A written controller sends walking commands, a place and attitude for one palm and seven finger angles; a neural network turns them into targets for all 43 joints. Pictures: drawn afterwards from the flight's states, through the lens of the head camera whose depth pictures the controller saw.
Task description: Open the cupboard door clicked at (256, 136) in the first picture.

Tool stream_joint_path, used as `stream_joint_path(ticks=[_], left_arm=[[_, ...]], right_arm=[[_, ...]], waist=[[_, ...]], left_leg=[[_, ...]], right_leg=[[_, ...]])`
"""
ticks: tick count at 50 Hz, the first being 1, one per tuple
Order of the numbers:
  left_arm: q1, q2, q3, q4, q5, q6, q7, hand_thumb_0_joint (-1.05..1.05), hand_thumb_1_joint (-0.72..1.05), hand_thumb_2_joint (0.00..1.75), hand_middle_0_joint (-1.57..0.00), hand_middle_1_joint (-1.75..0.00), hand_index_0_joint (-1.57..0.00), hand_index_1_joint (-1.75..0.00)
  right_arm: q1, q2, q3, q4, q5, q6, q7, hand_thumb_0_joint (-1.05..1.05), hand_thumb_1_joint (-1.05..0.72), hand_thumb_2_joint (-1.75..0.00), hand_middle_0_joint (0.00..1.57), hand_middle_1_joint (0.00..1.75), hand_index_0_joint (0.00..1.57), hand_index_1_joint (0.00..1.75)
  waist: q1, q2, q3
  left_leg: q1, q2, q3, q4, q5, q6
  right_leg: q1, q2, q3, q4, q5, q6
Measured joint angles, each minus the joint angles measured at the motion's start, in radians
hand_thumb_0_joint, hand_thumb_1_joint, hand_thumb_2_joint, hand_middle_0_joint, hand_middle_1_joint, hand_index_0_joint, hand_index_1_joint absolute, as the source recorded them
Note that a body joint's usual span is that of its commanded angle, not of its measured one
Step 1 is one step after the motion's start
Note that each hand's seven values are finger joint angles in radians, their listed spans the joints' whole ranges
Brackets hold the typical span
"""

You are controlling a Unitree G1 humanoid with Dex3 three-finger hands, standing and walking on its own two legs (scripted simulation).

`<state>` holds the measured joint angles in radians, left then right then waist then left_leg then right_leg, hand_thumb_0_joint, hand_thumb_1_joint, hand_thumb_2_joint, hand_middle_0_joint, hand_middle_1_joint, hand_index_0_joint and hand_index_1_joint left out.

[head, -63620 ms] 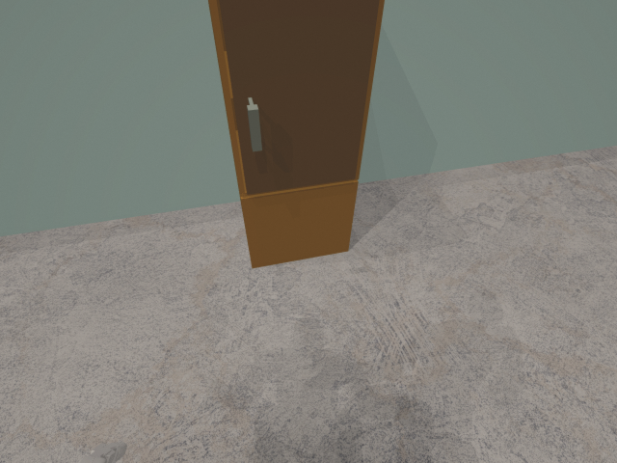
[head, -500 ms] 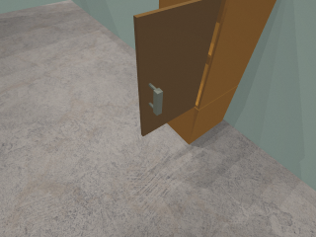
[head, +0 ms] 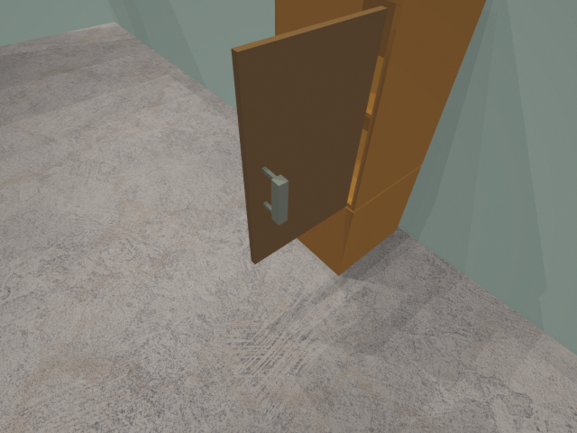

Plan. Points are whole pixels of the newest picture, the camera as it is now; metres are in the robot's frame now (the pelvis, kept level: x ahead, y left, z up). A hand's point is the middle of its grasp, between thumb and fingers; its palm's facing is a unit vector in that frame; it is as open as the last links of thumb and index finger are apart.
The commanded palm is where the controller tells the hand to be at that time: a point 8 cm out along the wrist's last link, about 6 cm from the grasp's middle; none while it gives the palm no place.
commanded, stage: let the arm hang, fingers relaxed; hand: left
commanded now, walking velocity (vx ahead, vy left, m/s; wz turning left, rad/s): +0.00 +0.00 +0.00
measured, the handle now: (273, 195) +0.62 +0.06 -0.08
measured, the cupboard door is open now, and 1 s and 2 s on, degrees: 89 89 89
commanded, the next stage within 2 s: look to check the result in 0.06 s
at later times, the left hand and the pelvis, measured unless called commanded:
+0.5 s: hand out of the picture +0.01 +0.16 -0.17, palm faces +0.03 -0.98 -0.19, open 7.4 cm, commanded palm none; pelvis +0.02 +0.00 +0.00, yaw +0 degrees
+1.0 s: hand out of the picture +0.04 +0.16 -0.17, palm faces +0.03 -0.98 -0.20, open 7.4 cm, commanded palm none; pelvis +0.04 -0.02 +0.00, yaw +0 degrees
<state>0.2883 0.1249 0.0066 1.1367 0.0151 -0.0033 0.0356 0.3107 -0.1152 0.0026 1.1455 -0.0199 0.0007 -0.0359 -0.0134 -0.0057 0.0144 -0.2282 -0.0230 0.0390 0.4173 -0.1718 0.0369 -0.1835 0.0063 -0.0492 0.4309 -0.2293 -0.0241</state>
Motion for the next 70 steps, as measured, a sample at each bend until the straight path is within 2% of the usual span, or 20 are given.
stream_joint_path(ticks=[21, 70], left_arm=[[0.011, 0.014, 0.001, 0.014, -0.005, -0.009, 0.001, 0.01, 0.91, 0.90, -0.19, -0.30, -0.20, -0.29], [-0.023, 0.032, -0.002, 0.008, -0.008, -0.016, -0.003, 0.00, 0.91, 0.90, -0.19, -0.30, -0.20, -0.29]], right_arm=[[-0.041, -0.019, 0.001, 0.010, 0.004, -0.005, -0.004, 0.00, -0.91, -0.90, 0.20, 0.30, 0.20, 0.30], [-0.078, -0.046, 0.005, 0.017, 0.003, -0.004, -0.007, 0.00, -0.91, -0.90, 0.20, 0.30, 0.20, 0.30]], waist=[[0.010, 0.011, 0.019], [0.010, 0.007, 0.034]], left_leg=[[0.041, 0.002, -0.002, -0.019, -0.021, -0.006], [0.088, 0.026, -0.016, -0.053, -0.035, -0.039]], right_leg=[[0.045, 0.004, 0.001, -0.029, -0.016, -0.003], [0.100, 0.031, -0.010, -0.076, -0.028, -0.033]])
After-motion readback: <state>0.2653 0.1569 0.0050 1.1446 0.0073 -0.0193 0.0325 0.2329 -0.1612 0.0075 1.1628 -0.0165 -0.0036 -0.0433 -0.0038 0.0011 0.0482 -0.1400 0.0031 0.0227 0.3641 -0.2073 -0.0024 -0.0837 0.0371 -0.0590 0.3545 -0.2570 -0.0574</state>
